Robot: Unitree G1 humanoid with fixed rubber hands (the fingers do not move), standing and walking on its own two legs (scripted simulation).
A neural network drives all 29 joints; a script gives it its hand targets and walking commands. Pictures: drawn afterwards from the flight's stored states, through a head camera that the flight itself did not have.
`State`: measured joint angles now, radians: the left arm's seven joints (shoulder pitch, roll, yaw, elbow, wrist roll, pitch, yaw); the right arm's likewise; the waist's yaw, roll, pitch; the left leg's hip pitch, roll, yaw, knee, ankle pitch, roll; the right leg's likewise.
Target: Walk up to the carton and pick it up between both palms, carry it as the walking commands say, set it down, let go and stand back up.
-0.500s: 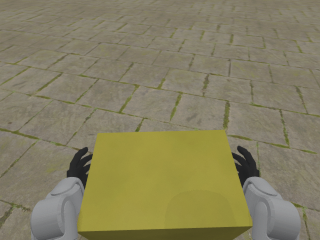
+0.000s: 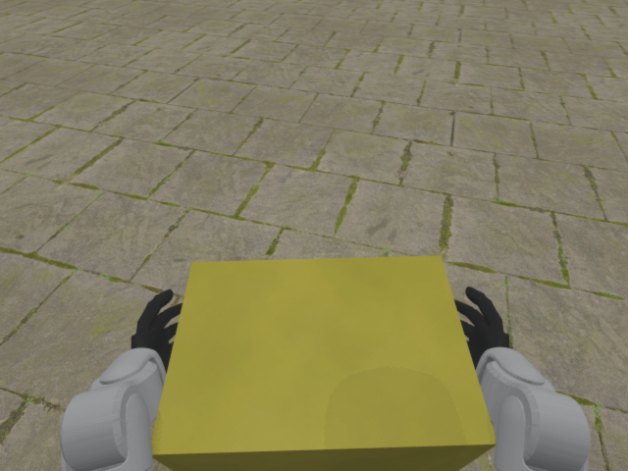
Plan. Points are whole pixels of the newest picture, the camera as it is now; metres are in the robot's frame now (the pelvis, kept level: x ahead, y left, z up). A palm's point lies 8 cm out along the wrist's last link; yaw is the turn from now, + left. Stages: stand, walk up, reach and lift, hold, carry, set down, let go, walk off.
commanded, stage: carry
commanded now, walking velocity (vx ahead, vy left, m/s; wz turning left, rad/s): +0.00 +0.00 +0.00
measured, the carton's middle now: (319, 390) +0.23 +0.00 +0.01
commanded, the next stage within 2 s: none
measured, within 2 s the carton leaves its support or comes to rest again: neither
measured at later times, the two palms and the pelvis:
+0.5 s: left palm (160, 362) +0.25 +0.19 +0.06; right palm (477, 357) +0.24 -0.18 +0.07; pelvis +0.00 +0.00 +0.00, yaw +0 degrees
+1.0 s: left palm (166, 367) +0.25 +0.19 +0.04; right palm (467, 358) +0.25 -0.18 +0.04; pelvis +0.00 +0.00 +0.00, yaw +0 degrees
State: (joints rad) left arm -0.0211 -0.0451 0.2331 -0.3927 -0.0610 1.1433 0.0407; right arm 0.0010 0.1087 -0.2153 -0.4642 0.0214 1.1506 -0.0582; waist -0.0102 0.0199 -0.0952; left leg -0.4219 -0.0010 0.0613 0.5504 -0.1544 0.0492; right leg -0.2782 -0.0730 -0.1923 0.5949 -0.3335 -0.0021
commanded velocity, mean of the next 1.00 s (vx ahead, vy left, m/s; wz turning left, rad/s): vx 0.00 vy -0.01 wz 0.00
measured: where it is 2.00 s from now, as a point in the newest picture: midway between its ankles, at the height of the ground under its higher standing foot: outside the picture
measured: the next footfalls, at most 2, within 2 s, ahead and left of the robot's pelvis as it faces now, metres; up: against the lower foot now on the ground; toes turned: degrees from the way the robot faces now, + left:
none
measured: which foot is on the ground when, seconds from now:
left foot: down 0.00-1.00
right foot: down 0.00-1.00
